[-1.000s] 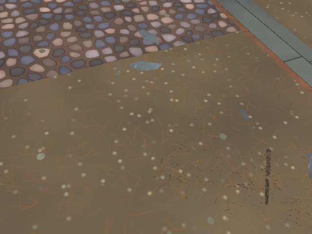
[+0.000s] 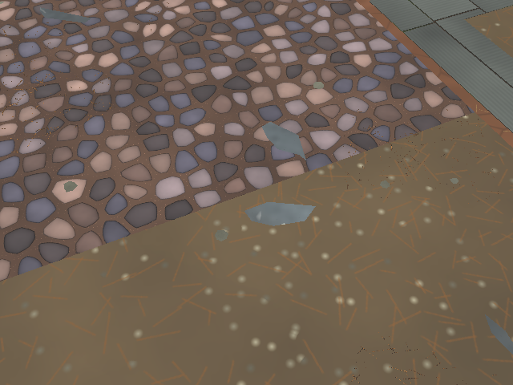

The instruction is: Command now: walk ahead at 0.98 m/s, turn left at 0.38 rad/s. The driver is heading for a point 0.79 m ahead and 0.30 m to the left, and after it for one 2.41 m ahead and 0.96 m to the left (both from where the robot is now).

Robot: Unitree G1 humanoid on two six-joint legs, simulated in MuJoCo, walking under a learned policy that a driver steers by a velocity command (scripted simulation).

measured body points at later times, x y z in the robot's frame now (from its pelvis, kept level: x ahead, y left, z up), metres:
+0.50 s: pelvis +0.48 +0.07 -0.01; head +0.50 +0.07 +0.44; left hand +0.53 +0.35 -0.11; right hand +0.61 -0.19 -0.14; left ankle +0.52 +0.08 -0.72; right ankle +0.40 -0.12 -0.58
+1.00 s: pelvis +0.87 +0.18 +0.02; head +0.91 +0.22 +0.46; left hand +0.72 +0.44 -0.09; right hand +1.21 +0.11 -0.08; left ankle +0.80 +0.25 -0.63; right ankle +0.99 +0.12 -0.72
